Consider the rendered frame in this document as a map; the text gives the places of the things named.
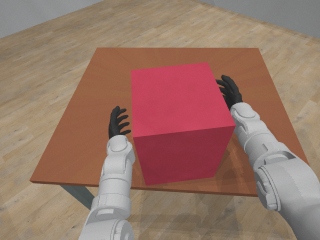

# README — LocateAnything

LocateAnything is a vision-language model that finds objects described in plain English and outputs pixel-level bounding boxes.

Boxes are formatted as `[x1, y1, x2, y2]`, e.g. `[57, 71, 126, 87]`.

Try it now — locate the left robot upper arm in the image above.
[79, 218, 135, 240]

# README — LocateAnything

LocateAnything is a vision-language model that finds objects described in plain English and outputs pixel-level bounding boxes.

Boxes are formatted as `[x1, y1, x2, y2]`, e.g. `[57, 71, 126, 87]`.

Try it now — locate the right robot forearm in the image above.
[230, 102, 320, 190]

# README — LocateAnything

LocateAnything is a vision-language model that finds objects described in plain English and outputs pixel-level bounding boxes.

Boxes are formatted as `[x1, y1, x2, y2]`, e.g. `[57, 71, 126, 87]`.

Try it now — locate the left robot forearm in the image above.
[78, 135, 136, 240]

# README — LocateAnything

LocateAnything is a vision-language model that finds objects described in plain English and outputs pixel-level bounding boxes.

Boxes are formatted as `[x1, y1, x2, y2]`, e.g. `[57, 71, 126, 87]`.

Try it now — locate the right robot upper arm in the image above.
[254, 158, 320, 240]

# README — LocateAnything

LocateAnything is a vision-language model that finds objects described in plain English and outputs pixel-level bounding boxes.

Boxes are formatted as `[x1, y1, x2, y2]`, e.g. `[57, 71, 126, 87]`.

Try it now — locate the carton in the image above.
[131, 62, 236, 186]

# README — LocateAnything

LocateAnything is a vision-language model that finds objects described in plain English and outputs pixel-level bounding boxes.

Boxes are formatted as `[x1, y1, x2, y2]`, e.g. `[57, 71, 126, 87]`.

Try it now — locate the left robot hand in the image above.
[108, 106, 131, 140]

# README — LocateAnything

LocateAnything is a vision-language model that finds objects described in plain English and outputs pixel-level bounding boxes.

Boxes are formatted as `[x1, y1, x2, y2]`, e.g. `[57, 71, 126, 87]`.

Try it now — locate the table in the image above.
[29, 47, 310, 210]

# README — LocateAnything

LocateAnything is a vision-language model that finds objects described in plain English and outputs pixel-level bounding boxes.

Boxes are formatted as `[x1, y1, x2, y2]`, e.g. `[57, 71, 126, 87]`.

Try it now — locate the right robot hand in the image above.
[216, 75, 243, 111]

